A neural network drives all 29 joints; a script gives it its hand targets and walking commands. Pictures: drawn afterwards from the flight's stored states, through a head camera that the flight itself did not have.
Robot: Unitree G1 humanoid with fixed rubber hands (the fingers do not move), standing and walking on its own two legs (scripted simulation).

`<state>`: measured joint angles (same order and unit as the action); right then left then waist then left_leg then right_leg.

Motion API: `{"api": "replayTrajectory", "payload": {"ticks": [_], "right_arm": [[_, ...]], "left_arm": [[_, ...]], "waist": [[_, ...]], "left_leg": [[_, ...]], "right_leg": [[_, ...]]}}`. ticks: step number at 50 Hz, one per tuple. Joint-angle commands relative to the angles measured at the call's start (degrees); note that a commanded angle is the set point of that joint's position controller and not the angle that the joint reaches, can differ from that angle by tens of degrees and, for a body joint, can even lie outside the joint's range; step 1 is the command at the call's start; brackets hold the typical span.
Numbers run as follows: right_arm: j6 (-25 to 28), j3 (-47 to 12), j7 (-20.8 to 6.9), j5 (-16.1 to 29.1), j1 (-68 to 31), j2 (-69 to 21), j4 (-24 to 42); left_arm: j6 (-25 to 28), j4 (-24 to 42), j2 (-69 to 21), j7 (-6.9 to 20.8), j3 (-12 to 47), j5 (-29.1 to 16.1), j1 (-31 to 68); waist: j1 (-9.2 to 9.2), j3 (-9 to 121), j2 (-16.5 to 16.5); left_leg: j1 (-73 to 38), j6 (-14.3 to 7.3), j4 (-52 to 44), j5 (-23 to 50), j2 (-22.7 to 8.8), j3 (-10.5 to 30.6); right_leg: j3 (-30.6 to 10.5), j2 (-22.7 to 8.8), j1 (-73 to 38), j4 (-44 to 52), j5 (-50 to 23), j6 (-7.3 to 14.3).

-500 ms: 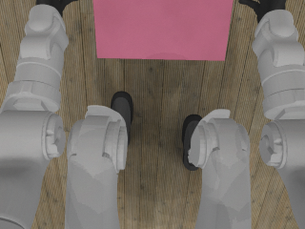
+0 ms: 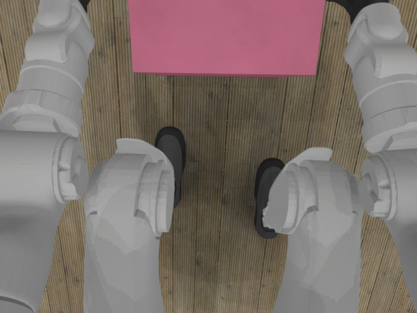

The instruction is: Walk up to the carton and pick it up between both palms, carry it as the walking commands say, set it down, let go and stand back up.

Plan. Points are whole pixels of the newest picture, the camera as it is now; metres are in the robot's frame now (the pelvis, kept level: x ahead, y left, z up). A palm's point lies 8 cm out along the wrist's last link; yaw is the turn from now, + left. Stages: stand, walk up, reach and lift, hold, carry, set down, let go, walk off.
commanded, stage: reach and lift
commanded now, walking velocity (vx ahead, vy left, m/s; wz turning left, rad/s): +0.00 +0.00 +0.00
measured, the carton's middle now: (223, 10) +0.52 +0.04 -0.25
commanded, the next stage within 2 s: none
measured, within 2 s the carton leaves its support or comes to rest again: leaves its support in 1.34 s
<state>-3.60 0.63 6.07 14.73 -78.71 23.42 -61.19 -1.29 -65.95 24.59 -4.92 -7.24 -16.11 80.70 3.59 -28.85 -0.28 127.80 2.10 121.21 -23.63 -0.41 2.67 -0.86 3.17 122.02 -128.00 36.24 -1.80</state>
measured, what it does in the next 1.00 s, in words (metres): stands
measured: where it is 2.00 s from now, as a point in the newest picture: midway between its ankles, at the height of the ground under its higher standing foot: (217, 196)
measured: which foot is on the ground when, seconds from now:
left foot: down 0.00-1.00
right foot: down 0.00-1.00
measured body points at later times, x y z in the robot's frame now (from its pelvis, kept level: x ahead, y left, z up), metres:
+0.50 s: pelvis +0.00 +0.00 +0.01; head +0.38 +0.02 +0.24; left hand +0.54 +0.21 -0.19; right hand +0.55 -0.13 -0.20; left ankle +0.16 +0.13 -0.34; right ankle +0.11 -0.12 -0.34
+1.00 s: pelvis +0.01 +0.00 +0.00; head +0.37 +0.00 +0.26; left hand +0.54 +0.20 -0.19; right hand +0.55 -0.13 -0.20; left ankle +0.16 +0.13 -0.34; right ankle +0.11 -0.12 -0.34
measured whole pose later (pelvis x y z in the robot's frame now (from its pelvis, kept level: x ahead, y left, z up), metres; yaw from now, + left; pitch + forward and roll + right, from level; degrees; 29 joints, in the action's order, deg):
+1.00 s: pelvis +0.01 +0.00 +0.00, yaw -2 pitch +38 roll +0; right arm -3.7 2.9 8.3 8.7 -80.2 15.0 -67.9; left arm -1.6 -71.4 19.1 -6.1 -6.4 -13.9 79.8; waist 3.3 -16.4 -0.7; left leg 134.5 2.3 121.5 -25.2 -0.8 2.4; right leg -2.2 5.4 130.1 -127.2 35.3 -3.0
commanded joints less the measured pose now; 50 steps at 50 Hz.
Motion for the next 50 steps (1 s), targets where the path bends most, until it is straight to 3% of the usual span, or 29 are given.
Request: {"api": "replayTrajectory", "payload": {"ticks": [1,4,5,7,8,10,11,12,13,16,18,19,21,23,26,27,30,31,32,33,38,39,41,42,43,45,46,47,50], "right_arm": [[1.8,-0.7,0.0,-0.3,-18.4,5.4,4.5],[2.2,0.7,0.5,-1.6,-19.4,7.0,5.6],[2.6,-1.3,0.4,-0.1,-18.2,3.4,6.5],[2.6,-1.9,0.6,0.4,-23.2,3.8,10.3],[2.9,-2.5,0.4,0.8,-21.5,1.9,8.8],[2.5,-1.5,0.6,-1.0,-20.3,2.8,5.7],[2.4,-2.0,0.4,0.4,-21.2,0.4,6.2],[2.8,-2.0,0.6,-0.3,-20.2,1.7,5.0],[2.7,-2.6,0.7,0.6,-21.6,1.5,6.2],[2.9,-0.5,0.8,-1.7,-18.0,0.1,2.7],[3.7,-1.7,0.6,-0.9,-21.2,-1.4,5.9],[3.7,-2.2,0.8,-0.3,-21.3,-0.6,5.2],[4.0,-3.2,0.5,-0.8,-19.8,-3.2,5.5],[4.0,-2.9,0.4,-0.7,-19.2,-5.8,4.0],[4.7,-5.4,0.4,-0.8,-20.5,-8.4,6.8],[4.7,-5.0,0.2,-0.7,-22.3,-7.5,6.1],[4.8,-8.0,-1.0,-0.6,-21.1,-16.8,5.8],[4.7,-7.5,-1.3,-1.1,-22.4,-18.8,4.8],[4.5,-9.7,-2.4,0.5,-25.0,-23.9,5.9],[4.6,-7.2,-2.1,-1.9,-23.4,-22.1,4.8],[3.8,-10.9,-7.5,-2.1,-32.6,-44.4,6.4],[3.5,-9.8,-7.6,-4.0,-31.4,-45.1,4.9],[3.2,-10.1,-9.1,-3.8,-33.2,-47.2,7.0],[3.1,-9.3,-9.4,-3.5,-32.2,-48.2,8.0],[2.8,-9.7,-10.1,-4.1,-32.9,-52.0,9.4],[2.4,-8.4,-10.4,-5.1,-33.1,-52.3,10.2],[2.0,-7.9,-10.8,-4.5,-33.5,-52.5,8.9],[2.1,-8.0,-10.9,-5.0,-32.7,-52.2,9.9],[1.7,-8.8,-11.5,-4.3,-35.1,-54.8,13.0]], "left_arm": [[1.7,4.2,4.9,0.1,0.0,-1.4,12.7],[1.7,5.6,3.0,0.1,2.9,-2.8,15.5],[2.3,7.4,1.9,0.1,2.8,-3.2,14.5],[2.1,7.1,0.9,-0.1,4.4,-3.0,16.7],[3.1,10.6,0.9,-0.7,4.2,-3.7,18.7],[2.6,8.4,0.9,-0.7,4.3,-3.9,17.7],[2.7,7.6,0.8,-0.6,3.6,-2.6,16.9],[2.5,5.3,-0.8,-0.9,3.6,-2.6,15.2],[2.8,4.5,0.2,-1.2,3.3,-2.6,14.6],[2.4,1.3,-2.2,-1.0,3.6,-1.8,11.2],[2.9,0.7,-3.6,-1.2,4.2,-1.2,12.3],[3.0,1.6,-4.8,-1.4,4.8,-1.5,13.0],[4.0,2.9,-6.0,-1.6,3.9,-1.1,13.2],[4.4,2.9,-5.8,-2.0,3.7,-0.7,14.2],[4.5,3.0,-9.3,-1.6,4.5,-0.6,12.8],[4.4,0.9,-10.0,-1.5,4.9,-1.0,12.5],[4.7,2.2,-17.1,-0.2,6.3,-0.5,14.3],[4.6,2.8,-19.7,0.5,8.2,-0.9,16.2],[4.8,4.8,-22.0,1.2,8.4,-0.3,18.2],[4.8,4.0,-21.1,1.5,7.7,-0.5,16.1],[2.5,6.3,-41.8,7.0,12.4,0.6,28.1],[2.1,5.2,-44.5,7.5,11.5,1.6,26.9],[1.2,5.9,-47.8,9.1,10.4,2.1,26.1],[1.2,7.4,-47.4,9.0,10.7,2.9,26.7],[0.7,9.5,-51.3,9.7,10.9,3.1,29.0],[0.1,9.8,-53.3,10.9,12.1,1.3,28.9],[-0.3,9.8,-52.4,10.9,12.4,1.4,29.1],[-0.7,7.7,-54.4,11.2,11.2,2.3,26.7],[-1.0,10.0,-56.1,11.3,10.7,2.0,27.4]], "waist": [[-0.49,82.8,-2.6],[-4.56,84.6,-0.7],[-2.39,84.7,-1.4],[-0.9,86.9,0.4],[-0.55,88.4,-0.8],[-1.63,85.1,-1.8],[0.22,85.9,-1.2],[-1.26,86.8,-0.9],[0.76,86.2,-1.1],[-1.39,83.2,-1.2],[-1.03,84.5,-1.4],[0.06,84.5,0.3],[1.71,84.3,-0.7],[-0.04,82.1,-1.6],[1.04,82.7,-4.1],[1.09,82.6,-2.4],[2.41,81.8,-3.2],[1.04,81.8,-2.4],[3.73,82.0,-2.3],[0.42,80.0,-4.9],[2.37,75.6,-3.6],[0.37,76.6,-3.5],[2.77,77.3,-3.3],[3.65,76.9,-0.6],[2.33,79.8,-3.4],[-1.23,79.4,-3.6],[0.41,78.9,-2.6],[0.26,77.6,-1.3],[2.82,80.8,-1.8]], "left_leg": [[-40.2,-0.2,-4.8,11.6,-0.5,-4.6],[-42.6,0.3,-4.6,12.5,-0.7,-3.7],[-41.5,0.1,-5.2,10.9,-0.4,-4.6],[-46.0,-0.4,-5.0,14.0,-0.6,-3.0],[-46.2,-0.1,-5.2,14.3,-0.1,-4.1],[-42.6,-0.1,-5.5,12.2,0.1,-4.0],[-42.6,0.0,-4.9,14.7,0.3,-3.7],[-44.1,0.4,-5.1,15.1,0.3,-4.2],[-44.2,-0.1,-5.1,14.6,0.6,-4.0],[-40.6,-0.2,-6.0,12.7,0.8,-3.8],[-42.6,-0.4,-5.4,14.7,1.1,-3.5],[-44.4,0.6,-5.4,16.9,1.0,-4.3],[-44.2,-0.5,-5.8,16.1,1.6,-3.7],[-42.2,-0.5,-6.2,16.6,1.7,-3.1],[-40.1,-0.8,-5.9,17.3,1.9,-3.5],[-40.2,-0.6,-6.2,16.5,2.3,-3.9],[-37.9,-0.9,-5.8,16.0,2.2,-4.7],[-37.7,-0.8,-6.8,15.5,2.5,-4.0],[-37.6,-1.0,-5.8,17.3,2.2,-4.5],[-35.8,-1.1,-6.2,15.4,2.6,-4.5],[-34.1,-1.8,-6.2,14.6,3.1,-3.8],[-34.0,-1.4,-5.9,14.0,3.2,-4.3],[-33.8,-1.6,-4.8,14.6,3.6,-4.3],[-35.2,-1.2,-4.7,14.6,3.1,-5.5],[-34.9,-2.0,-4.2,14.9,4.0,-4.6],[-34.8,-2.1,-4.3,15.2,4.2,-4.2],[-35.5,-1.8,-4.2,15.1,3.8,-4.4],[-34.4,-1.2,-4.1,15.4,4.0,-5.2],[-34.0,-1.5,-3.3,15.3,4.2,-6.2]], "right_leg": [[1.7,-1.9,-23.4,13.3,-13.1,-0.4],[1.7,-1.9,-23.5,13.8,-14.4,0.0],[1.7,-1.7,-23.9,15.0,-12.6,0.4],[1.7,-1.8,-22.4,13.7,-13.4,-0.4],[1.9,-1.0,-23.4,13.5,-13.8,0.5],[2.0,-1.4,-25.0,13.5,-13.1,0.3],[1.7,-1.1,-22.6,13.5,-15.2,0.8],[1.9,-0.9,-24.5,14.1,-15.7,0.5],[1.4,-0.8,-23.9,13.7,-15.1,0.2],[2.2,-0.5,-21.8,14.4,-13.6,0.0],[2.4,0.1,-23.1,14.1,-15.2,0.0],[1.8,-0.1,-23.2,14.5,-17.1,0.1],[2.3,0.2,-20.6,14.1,-14.8,0.0],[2.4,0.7,-20.0,14.5,-16.0,0.3],[1.4,0.9,-22.9,14.9,-17.9,-0.5],[2.0,1.1,-21.5,14.1,-16.6,-0.4],[1.0,1.9,-22.6,14.9,-17.3,0.3],[1.5,1.8,-22.6,14.6,-17.1,0.0],[0.7,1.9,-21.6,14.0,-19.0,-0.2],[1.9,2.1,-21.0,14.2,-17.2,-0.5],[1.9,3.4,-15.3,13.7,-17.0,0.0],[2.4,3.1,-16.6,14.1,-17.2,0.2],[2.1,3.4,-14.9,13.2,-16.2,0.9],[2.0,4.0,-13.5,13.2,-15.5,0.5],[3.3,4.5,-14.3,12.5,-16.7,0.9],[3.6,4.7,-14.8,12.8,-17.5,0.9],[3.7,3.9,-13.0,11.9,-17.2,0.9],[3.6,4.2,-13.7,13.2,-17.2,1.1],[2.7,4.2,-14.7,13.0,-17.9,1.2]]}}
